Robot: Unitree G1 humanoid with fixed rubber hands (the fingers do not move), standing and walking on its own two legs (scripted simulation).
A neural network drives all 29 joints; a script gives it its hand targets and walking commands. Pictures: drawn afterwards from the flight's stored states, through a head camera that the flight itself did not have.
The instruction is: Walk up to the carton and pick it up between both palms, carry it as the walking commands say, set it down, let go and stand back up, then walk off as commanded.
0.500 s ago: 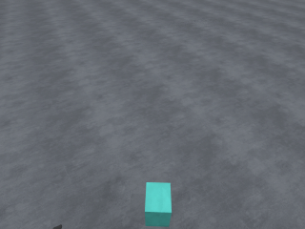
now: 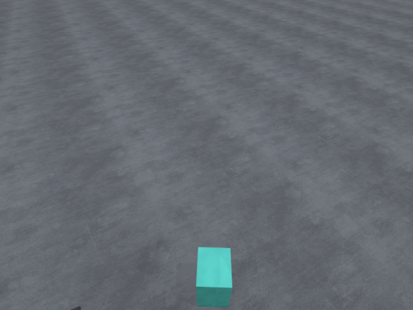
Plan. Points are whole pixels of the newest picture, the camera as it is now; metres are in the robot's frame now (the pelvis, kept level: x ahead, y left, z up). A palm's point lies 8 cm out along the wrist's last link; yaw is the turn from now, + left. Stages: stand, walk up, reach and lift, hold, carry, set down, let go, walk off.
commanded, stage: stand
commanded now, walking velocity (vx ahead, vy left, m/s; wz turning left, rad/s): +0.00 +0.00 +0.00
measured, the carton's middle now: (213, 277) +0.49 +0.01 -0.66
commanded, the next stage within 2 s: walk off in 0.06 s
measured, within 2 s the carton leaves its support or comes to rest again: neither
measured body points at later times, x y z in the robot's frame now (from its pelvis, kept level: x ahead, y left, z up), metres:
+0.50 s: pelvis -0.03 +0.00 +0.00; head -0.07 +0.00 +0.45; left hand +0.07 +0.28 -0.10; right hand +0.10 -0.28 -0.10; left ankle +0.00 +0.10 -0.74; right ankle -0.01 -0.12 -0.74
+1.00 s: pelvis -0.12 -0.05 -0.01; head -0.10 -0.08 +0.44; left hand -0.08 +0.23 -0.12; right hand -0.03 -0.32 -0.15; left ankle -0.04 +0.09 -0.70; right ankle -0.11 -0.13 -0.74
